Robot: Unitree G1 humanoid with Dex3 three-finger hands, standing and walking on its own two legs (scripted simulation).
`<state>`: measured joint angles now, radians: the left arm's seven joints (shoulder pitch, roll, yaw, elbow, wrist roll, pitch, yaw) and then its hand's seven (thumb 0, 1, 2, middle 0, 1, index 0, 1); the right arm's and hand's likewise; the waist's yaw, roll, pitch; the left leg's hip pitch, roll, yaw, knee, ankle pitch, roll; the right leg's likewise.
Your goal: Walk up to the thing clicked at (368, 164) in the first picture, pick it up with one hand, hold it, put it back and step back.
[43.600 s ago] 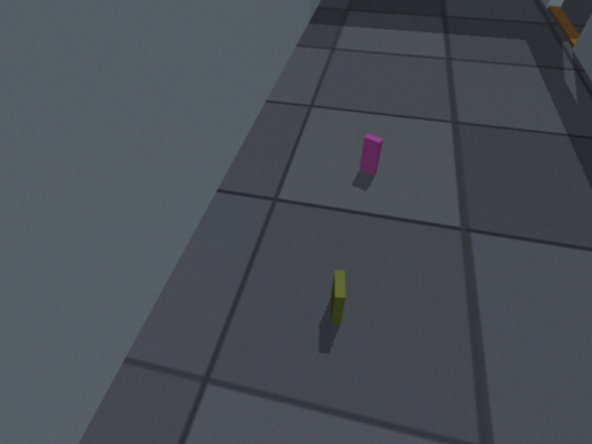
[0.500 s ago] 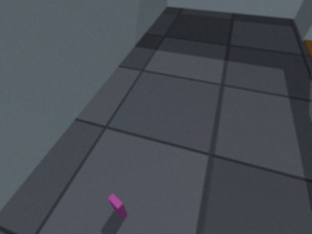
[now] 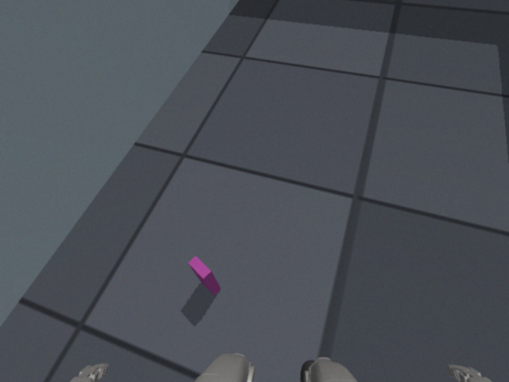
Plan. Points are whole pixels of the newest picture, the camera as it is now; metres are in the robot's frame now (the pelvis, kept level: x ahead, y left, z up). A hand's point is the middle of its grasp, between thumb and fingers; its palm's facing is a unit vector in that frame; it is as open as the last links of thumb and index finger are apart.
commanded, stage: step back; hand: left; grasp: from the side
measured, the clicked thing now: (205, 276) +0.49 +0.26 -0.66
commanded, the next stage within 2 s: none
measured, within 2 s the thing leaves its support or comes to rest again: neither
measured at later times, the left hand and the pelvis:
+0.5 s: hand out of the picture -0.03 +0.30 -0.16, palm faces -0.03 -0.92 -0.39, open 7.4 cm; pelvis -0.11 +0.03 +0.00, yaw -1 degrees
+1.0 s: hand out of the picture -0.11 +0.32 -0.15, palm faces -0.03 -0.93 -0.38, open 7.4 cm; pelvis -0.25 +0.06 +0.00, yaw +0 degrees
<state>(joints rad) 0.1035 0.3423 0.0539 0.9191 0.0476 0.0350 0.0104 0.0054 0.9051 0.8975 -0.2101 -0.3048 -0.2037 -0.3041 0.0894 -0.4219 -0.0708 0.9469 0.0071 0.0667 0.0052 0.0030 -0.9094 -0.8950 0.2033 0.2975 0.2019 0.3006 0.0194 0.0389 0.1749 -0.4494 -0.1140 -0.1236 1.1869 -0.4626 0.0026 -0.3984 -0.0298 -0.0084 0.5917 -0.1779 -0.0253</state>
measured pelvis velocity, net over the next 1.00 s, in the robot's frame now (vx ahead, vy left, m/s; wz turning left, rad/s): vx -0.25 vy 0.06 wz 0.00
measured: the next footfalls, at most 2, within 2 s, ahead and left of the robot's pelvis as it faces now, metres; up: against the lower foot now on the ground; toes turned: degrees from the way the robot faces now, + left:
left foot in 0.16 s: -0.04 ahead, +0.14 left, +0.00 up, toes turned +1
right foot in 0.54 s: -0.10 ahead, -0.09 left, +0.00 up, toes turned +1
